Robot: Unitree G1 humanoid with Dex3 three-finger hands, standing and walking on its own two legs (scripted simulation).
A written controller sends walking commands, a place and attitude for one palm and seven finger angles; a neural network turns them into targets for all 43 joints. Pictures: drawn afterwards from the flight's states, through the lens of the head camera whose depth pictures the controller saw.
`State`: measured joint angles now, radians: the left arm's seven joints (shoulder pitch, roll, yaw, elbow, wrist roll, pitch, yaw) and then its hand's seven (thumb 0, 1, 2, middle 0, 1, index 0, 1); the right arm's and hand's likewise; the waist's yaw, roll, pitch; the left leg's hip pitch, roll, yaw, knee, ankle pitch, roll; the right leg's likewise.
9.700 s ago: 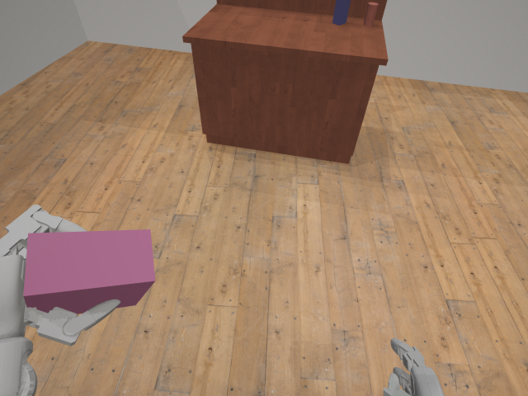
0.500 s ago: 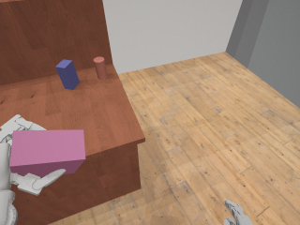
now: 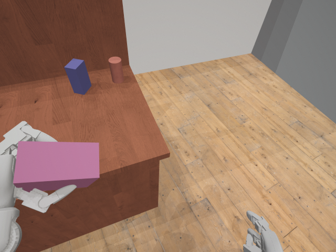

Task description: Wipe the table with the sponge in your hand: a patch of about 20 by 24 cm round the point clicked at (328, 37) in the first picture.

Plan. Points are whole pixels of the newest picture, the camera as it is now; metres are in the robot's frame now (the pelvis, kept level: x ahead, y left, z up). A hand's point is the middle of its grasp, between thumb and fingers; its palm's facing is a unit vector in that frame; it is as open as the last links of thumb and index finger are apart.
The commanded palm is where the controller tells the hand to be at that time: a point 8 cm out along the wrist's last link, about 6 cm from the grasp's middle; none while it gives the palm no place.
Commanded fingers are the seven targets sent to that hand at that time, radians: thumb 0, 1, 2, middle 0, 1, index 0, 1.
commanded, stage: shuffle to correct the standing spot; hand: left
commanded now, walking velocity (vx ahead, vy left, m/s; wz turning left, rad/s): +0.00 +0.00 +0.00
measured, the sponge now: (70, 167) +0.23 +0.21 +0.14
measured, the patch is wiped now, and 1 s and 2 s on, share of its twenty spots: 0.00 0.00 0.00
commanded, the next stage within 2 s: come to a stop and stand still in 1.42 s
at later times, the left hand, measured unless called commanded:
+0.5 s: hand (31, 145) +0.26 +0.28 +0.15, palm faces +0.40 -0.84 -0.38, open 10.4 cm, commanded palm +0.20 +0.31 +0.17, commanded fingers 0.00 0.10 1.30 -1.20 -1.60 -1.20 -1.60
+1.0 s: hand (29, 140) +0.27 +0.29 +0.15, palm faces +0.42 -0.83 -0.38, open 10.4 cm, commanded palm +0.21 +0.32 +0.17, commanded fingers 0.00 0.10 1.30 -1.20 -1.60 -1.20 -1.60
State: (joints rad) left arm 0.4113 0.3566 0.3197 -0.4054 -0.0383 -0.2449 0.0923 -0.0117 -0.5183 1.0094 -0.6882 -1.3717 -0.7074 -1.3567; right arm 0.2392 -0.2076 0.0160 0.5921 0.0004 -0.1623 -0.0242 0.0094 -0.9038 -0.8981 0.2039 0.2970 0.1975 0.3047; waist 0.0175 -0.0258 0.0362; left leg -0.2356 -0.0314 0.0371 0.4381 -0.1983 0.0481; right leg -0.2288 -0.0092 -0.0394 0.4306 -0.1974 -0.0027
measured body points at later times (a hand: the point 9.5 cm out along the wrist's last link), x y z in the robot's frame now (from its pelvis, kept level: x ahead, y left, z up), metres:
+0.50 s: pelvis +0.05 +0.03 -0.01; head +0.06 +0.05 +0.44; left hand +0.23 +0.33 +0.17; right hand +0.24 -0.18 -0.07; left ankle +0.02 +0.09 -0.74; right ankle +0.02 -0.12 -0.74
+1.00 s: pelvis +0.06 +0.04 -0.02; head +0.07 +0.06 +0.43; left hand +0.24 +0.33 +0.17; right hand +0.23 -0.19 -0.10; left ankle +0.07 +0.11 -0.74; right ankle +0.02 -0.10 -0.71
